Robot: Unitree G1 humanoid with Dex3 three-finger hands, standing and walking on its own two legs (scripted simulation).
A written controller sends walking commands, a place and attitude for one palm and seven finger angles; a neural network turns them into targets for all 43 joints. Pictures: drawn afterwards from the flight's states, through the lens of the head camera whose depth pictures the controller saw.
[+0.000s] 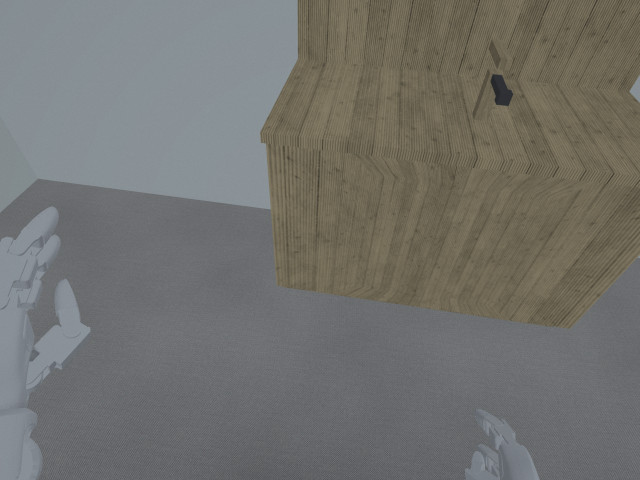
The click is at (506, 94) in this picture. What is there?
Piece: tap's lever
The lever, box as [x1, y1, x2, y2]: [495, 89, 512, 105]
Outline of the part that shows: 498,89 495,97 496,104 508,105 512,95 511,90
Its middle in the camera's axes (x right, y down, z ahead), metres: +0.42 -0.33 +0.89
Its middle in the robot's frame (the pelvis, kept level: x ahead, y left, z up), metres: +0.92 -0.37 +0.08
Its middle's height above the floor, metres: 0.86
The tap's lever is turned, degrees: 0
